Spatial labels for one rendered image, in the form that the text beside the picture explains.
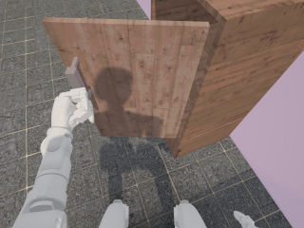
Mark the handle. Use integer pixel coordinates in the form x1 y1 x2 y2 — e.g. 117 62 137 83
65 57 92 102

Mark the robot left hand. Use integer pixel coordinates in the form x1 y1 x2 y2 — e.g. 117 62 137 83
51 87 94 132

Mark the right robot shin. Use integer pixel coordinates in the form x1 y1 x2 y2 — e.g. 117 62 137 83
180 199 189 204

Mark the cupboard door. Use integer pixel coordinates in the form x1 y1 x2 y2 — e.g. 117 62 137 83
42 17 210 139

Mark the robot shin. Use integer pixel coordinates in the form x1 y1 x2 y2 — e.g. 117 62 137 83
180 199 189 204
107 199 123 208

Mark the robot left forearm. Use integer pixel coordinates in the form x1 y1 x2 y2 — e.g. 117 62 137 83
12 126 73 228

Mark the robot right hand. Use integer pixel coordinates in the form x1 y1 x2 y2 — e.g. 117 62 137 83
234 211 258 228

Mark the left robot shin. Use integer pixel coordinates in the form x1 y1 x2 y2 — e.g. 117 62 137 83
107 199 123 208

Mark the left robot upper arm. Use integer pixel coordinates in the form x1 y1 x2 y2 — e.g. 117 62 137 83
14 209 67 228

